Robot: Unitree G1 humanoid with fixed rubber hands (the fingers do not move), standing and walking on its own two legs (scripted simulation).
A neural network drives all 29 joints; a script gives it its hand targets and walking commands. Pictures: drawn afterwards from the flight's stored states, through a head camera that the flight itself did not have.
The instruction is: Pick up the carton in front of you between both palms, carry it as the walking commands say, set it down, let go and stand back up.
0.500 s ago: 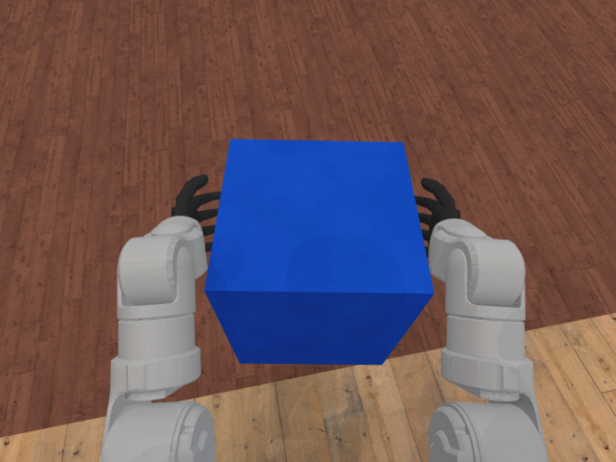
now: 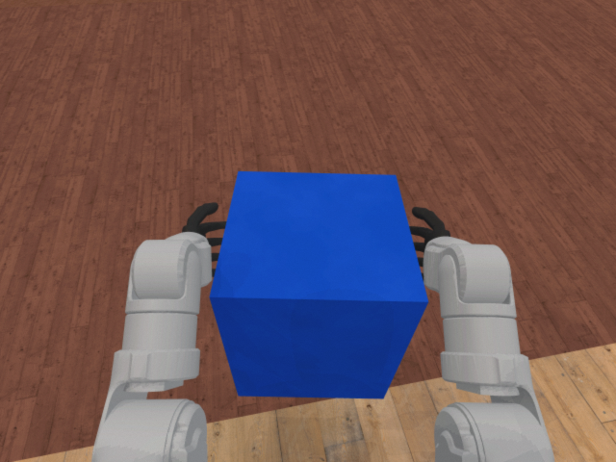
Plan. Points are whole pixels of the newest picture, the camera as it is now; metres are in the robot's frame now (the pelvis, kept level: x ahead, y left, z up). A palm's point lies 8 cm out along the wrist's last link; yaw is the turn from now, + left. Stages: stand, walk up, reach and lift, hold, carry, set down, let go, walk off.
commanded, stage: carry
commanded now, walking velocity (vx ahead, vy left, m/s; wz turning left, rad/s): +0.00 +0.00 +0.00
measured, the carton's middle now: (313, 289) +0.35 +0.00 +0.05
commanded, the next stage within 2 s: none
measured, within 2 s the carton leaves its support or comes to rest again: neither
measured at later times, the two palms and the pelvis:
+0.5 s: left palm (192, 264) +0.33 +0.15 +0.13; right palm (443, 268) +0.32 -0.15 +0.13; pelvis -0.02 +0.00 +0.00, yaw +0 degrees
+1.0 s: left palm (222, 144) +0.51 +0.14 +0.18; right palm (429, 157) +0.50 -0.16 +0.17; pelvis +0.13 +0.00 +0.00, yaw +1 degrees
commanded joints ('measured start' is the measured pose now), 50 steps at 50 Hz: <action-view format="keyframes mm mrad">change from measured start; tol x8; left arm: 1 -707 -1106 -609 -73 -428 -18 -261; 20 -729 -1117 -589 -75 -434 -13 -249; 30 -842 -1002 -608 -212 -455 37 -201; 39 -867 -1010 -507 -49 -435 122 -201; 50 -856 -1013 -479 -66 -375 125 -188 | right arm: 1 -725 1093 605 -91 428 -28 256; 23 -801 1109 597 -131 452 -22 247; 29 -885 1036 614 -201 492 19 229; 35 -808 925 504 -80 453 88 213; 43 -1047 1052 526 -209 507 95 224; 50 -974 1058 547 -155 485 103 227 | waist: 1 -3 6 -356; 21 -5 4 -388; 27 23 -121 -234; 30 25 -128 -287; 32 6 -81 -351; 35 -82 298 -326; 39 -80 88 -364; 50 -32 124 -389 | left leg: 1 205 103 -117 -53 223 28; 20 193 105 -117 -65 223 25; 24 114 57 -76 -67 -251 13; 27 -71 -20 3 108 -195 6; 29 -102 -21 -13 79 -160 22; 32 144 -20 -18 -37 -117 48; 35 530 298 -578 -199 13 245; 36 577 330 -627 -190 114 284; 45 432 208 -264 -241 134 158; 50 302 135 -98 -42 229 78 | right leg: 1 22 -114 107 -103 205 -15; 20 3 -113 113 -95 199 -20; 26 39 -215 295 -344 -359 -100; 31 164 -204 206 -151 8 -110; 34 -248 -9 -11 247 -90 14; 35 -484 43 15 367 -236 18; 37 -644 -3 121 530 -262 -16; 47 -333 12 35 86 155 7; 50 -50 58 -40 -108 249 -21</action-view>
